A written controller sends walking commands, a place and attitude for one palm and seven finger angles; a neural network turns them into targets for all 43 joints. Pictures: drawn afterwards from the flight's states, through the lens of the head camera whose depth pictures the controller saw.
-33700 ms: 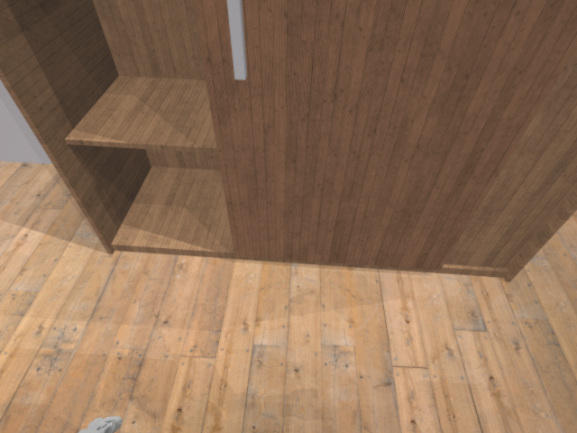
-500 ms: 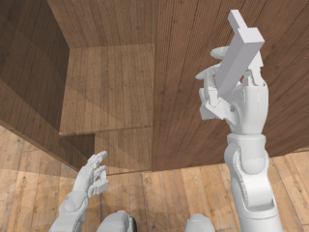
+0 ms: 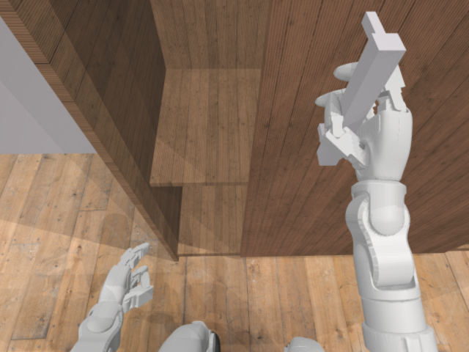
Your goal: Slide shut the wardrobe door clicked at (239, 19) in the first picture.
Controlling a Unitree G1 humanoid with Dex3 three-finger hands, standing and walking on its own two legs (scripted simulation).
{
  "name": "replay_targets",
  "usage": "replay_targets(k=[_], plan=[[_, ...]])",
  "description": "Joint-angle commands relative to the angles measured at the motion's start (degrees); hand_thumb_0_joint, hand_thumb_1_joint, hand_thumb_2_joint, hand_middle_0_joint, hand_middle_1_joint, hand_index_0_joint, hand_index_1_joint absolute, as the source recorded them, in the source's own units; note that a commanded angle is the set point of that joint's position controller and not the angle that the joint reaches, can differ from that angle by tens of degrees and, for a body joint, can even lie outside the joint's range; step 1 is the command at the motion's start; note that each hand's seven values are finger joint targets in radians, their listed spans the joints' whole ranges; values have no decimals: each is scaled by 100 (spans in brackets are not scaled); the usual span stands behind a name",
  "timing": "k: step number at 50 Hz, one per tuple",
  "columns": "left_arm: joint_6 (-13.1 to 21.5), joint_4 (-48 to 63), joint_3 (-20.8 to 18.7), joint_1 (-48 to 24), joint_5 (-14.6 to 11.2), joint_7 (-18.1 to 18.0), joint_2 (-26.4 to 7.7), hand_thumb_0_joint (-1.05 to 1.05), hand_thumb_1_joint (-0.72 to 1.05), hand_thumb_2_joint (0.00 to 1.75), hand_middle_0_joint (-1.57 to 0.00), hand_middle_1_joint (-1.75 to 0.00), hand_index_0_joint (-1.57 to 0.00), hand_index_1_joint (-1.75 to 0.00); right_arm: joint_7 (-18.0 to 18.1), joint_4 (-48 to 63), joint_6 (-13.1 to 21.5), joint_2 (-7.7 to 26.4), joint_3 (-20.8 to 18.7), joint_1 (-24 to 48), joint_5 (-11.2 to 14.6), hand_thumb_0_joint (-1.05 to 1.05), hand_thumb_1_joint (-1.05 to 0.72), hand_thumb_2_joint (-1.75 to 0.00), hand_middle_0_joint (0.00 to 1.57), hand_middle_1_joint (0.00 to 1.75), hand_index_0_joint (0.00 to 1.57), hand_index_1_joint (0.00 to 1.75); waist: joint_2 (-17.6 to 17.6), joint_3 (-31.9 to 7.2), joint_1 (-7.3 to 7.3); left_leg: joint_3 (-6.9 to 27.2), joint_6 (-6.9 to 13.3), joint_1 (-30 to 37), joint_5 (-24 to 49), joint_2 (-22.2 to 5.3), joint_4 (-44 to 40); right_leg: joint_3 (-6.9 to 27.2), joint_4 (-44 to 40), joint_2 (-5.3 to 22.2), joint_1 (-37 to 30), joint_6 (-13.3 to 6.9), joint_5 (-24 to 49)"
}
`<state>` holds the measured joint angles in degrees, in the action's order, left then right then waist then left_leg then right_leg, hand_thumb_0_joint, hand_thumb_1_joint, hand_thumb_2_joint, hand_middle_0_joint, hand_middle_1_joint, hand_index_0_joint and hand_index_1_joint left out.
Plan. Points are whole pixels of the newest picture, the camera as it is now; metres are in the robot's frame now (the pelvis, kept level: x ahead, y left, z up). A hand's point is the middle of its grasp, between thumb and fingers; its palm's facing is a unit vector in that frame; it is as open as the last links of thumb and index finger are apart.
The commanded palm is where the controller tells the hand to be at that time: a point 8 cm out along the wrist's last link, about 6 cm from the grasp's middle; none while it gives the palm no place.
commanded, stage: step sideways, sliding the door along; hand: right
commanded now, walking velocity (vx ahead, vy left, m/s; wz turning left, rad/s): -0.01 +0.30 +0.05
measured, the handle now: (345, 100) +0.40 -0.13 +0.20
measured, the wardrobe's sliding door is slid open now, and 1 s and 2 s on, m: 0.25 0.11 0.00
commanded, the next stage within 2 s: none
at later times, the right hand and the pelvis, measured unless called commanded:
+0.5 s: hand (257, 134) +0.35 -0.01 +0.19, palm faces +0.01 +1.00 -0.04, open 6.3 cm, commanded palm +0.33 -0.02 +0.20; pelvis -0.02 +0.07 +0.00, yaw +1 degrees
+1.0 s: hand (211, 135) +0.35 +0.04 +0.19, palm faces +0.08 +0.99 -0.08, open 6.4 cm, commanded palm +0.32 +0.05 +0.20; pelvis -0.04 +0.15 +0.00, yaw -1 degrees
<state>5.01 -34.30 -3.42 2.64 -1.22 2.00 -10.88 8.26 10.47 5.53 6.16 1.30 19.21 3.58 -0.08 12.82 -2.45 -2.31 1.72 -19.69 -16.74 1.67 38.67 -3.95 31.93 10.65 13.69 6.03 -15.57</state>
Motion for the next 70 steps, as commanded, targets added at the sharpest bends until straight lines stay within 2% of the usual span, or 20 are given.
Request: replay_targets(k=[1, 7, 11, 14, 19, 23, 27, 31, 35, 38, 41, 43, 45, 47, 54, 56, 60, 62, 65, 70], plan=[[136, 1008, -190, -558, 22, 146, -652, 0, 90, 90, -20, -30, -20, -30, -722, 1908, 945, -482, 1700, 2722, -214, 0, -90, -90, 45, 140, 45, 140, -1783, -3043, 382, 318, -68, 827, -192, -353, 226, 528, -203, 1575, -1087, -1298, 4041], [16, 954, -158, -469, -177, -61, -408, 0, 90, 90, -20, -30, -20, -30, -577, 1444, 608, -222, 1536, 2832, -172, 0, -90, -90, 45, 140, 45, 140, 1177, -3086, 459, 2274, 526, 1394, 4173, -1466, -1545, 107, 1578, -728, -93, -510, -1236], [50, 631, -212, -314, 0, -148, -584, 0, 90, 90, -20, -30, -20, -30, -531, 1718, 755, -111, 1399, 2816, -117, 0, -90, -90, 45, 140, 45, 140, 659, -3596, 634, 1033, 260, 1569, 4273, -882, -394, 306, -571, 13, -1263, -686, 1694], [-82, 827, -270, -483, 103, -48, -733, 0, 90, 90, -20, -30, -20, -30, -714, 1389, 850, -43, 1234, 2653, -150, 0, -90, -90, 45, 140, 45, 140, -1156, -3407, 452, 491, -111, 709, 567, -341, 310, 1089, -412, 1690, -1566, -1432, 4820], [-169, 842, -194, -414, -72, -42, -646, 0, 90, 90, -20, -30, -20, -30, -725, 1215, 776, -23, 1170, 3095, -197, 0, -90, -90, 45, 140, 45, 140, -655, -3226, 414, 549, 39, 1575, 2291, -365, -745, 357, 542, 919, -984, -986, 3687], [-71, 773, -176, -295, -62, -175, -410, 0, 90, 90, -20, -30, -20, -30, -631, 920, 595, 28, 1123, 2661, -80, 0, -90, -90, 45, 140, 45, 140, 1099, -3209, 398, 2120, 577, 1949, 5290, -1540, -1487, 242, 1715, -803, 227, -542, -1632], [-28, 582, -145, -259, 45, -283, -467, 0, 90, 90, -20, -30, -20, -30, -530, 1360, 739, 289, 962, 3016, -91, 0, -90, -90, 45, 140, 45, 140, 576, -3703, 565, 1215, 327, 1984, 4651, -980, -780, 34, -484, -370, -994, -634, 757], [-199, 811, -183, -423, 88, -131, -702, 0, 90, 90, -20, -30, -20, -30, -730, 624, 716, 125, 948, 2841, -81, 0, -90, -90, 45, 140, 45, 140, -1212, -3094, 365, 577, -170, 617, 10, -255, 134, 1320, -748, 1675, -1177, -1568, 3936], [-222, 855, -77, -381, -15, -119, -610, 0, 90, 90, -20, -30, -20, -30, -822, 845, 635, -149, 1252, 3500, -137, 0, -90, -90, 45, 140, 45, 140, -1041, -3008, 378, 430, -31, 1481, 1257, -262, -709, 648, 55, 1060, -785, -1176, 3707], [-184, 882, -171, -319, -144, -225, -464, 0, 90, 90, -20, -30, -20, -30, -760, 487, 498, -131, 1151, 3429, -91, 0, -90, -90, 45, 140, 45, 140, 1089, -3352, 396, 2115, 245, 1849, 3809, -1142, -1867, -31, 1277, -642, -274, -683, -432], [7, 626, -69, -141, -189, -228, -258, 0, 90, 90, -20, -30, -20, -30, -650, 761, 596, -384, 1423, 3560, -70, 0, -90, -90, 45, 140, 45, 140, 1145, -3140, 455, 1581, -1948, 2070, 4937, -920, -2165, -55, 909, -1108, -152, -653, -1812], [-19, 383, -123, -96, -12, -353, -588, 0, 90, 90, -20, -30, -20, -30, -568, 878, 603, 14, 1278, 3643, -132, 0, -90, -90, 45, 140, 45, 140, 469, -3590, 733, 676, -636, 2084, 5273, -498, -745, -224, -1300, -633, -1307, -729, 448], [-177, 773, -177, -406, 23, -229, -738, 0, 90, 90, -20, -30, -20, -30, -663, 1005, 676, -176, 1550, 3604, 17, 0, -90, -90, 45, 140, 45, 140, -1573, -3416, 476, 630, -433, 441, 534, -323, 732, 1769, -1045, 1621, -1787, -1599, 3977], [-276, 841, -242, -347, 60, -112, -762, 0, 90, 90, -20, -30, -20, -30, -714, -237, 495, -233, 1094, 2896, -110, 0, -90, -90, 45, 140, 45, 140, -565, -2989, 226, 929, -245, -178, -928, -140, 1871, 1642, -1040, 1972, -1384, -1892, 3437], [-156, 927, -145, -134, -236, -108, -644, 0, 90, 90, -20, -30, -20, -30, -808, 472, 571, -488, 1555, 3762, -147, 0, -90, -90, 45, 140, 45, 140, -98, -3439, 456, 737, 63, 1666, 4334, -595, -1204, 319, 1163, 249, -1386, -822, 3533], [-93, 800, -189, -30, -211, -122, -565, 0, 90, 90, -20, -30, -20, -30, -789, 105, 560, -451, 1514, 3276, -124, 0, -90, -90, 45, 140, 45, 140, 1005, -3295, 416, 1778, 480, 2499, 6815, -1362, -967, 349, 1591, -521, 30, -577, -344], [15, 698, -104, -165, -80, -267, -524, 0, 90, 90, -20, -30, -20, -30, -678, 1101, 709, -310, 1566, 3591, -66, 0, -90, -90, 45, 140, 45, 140, 537, -3469, 507, 1197, 203, 2492, 6565, -1159, -269, 343, -321, -161, -595, -699, 1049], [-31, 842, -217, -138, -84, -132, -788, 0, 90, 90, -20, -30, -20, -30, -781, 1044, 797, -410, 1628, 3265, 5, 0, -90, -90, 45, 140, 45, 140, -48, -3867, 476, 710, -298, 991, 3127, -532, 151, 1028, -305, 1110, -2397, -1267, 5198], [-84, 1080, -199, -262, -10, 66, -717, 0, 90, 90, -20, -30, -20, -30, -798, 1061, 825, -424, 1568, 3325, -173, 0, -90, -90, 45, 140, 45, 140, -1762, -2933, 346, 491, -213, 196, -324, -347, -58, 849, -298, 1553, -2022, -1399, 5539], [-118, 1178, -145, -247, -243, -9, -623, 0, 90, 90, -20, -30, -20, -30, -791, 1074, 672, -139, 1440, 3015, -222, 0, -90, -90, 45, 140, 45, 140, 676, -3257, 368, 1390, 14, 2039, 5329, -1034, -1335, 51, 1612, 129, -668, -698, 1711]])
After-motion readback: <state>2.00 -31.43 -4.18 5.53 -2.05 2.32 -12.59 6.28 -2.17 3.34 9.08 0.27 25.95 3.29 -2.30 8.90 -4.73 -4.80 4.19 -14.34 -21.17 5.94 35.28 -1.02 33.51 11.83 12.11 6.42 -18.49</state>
